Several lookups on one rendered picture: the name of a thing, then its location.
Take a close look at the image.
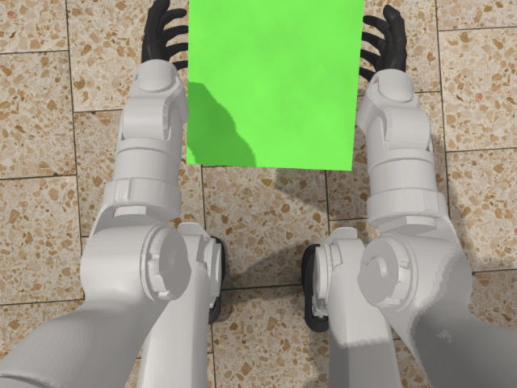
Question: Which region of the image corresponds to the left robot hand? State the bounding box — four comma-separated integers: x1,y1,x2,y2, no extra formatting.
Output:
141,0,188,70

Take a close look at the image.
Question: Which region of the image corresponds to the right robot upper arm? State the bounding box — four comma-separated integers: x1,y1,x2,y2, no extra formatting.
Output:
357,232,517,388

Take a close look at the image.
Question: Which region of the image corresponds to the left robot foot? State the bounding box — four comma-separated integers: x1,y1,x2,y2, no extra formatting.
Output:
208,236,225,325

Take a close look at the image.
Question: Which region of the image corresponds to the carton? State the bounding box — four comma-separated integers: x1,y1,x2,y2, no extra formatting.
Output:
187,0,364,171

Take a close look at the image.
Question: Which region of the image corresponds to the robot left forearm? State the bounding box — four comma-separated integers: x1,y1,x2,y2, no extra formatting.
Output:
80,59,189,283

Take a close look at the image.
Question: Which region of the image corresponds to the right robot hand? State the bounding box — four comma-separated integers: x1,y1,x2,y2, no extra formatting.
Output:
359,4,407,82

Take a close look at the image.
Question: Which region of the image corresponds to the left robot upper arm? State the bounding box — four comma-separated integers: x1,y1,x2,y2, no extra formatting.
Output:
0,224,191,388

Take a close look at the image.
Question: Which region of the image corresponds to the robot left shin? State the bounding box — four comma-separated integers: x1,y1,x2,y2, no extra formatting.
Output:
177,222,216,308

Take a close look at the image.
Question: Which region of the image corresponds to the robot right forearm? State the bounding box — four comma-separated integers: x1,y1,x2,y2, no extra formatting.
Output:
356,69,464,253

